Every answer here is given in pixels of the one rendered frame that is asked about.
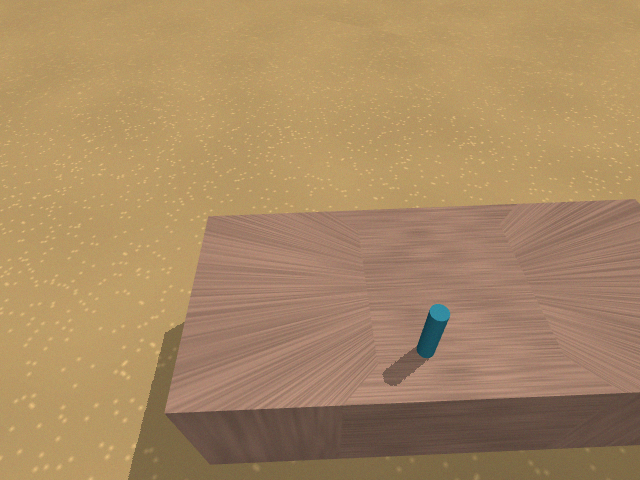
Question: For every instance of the can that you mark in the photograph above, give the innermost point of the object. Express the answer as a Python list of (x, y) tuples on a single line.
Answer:
[(435, 324)]

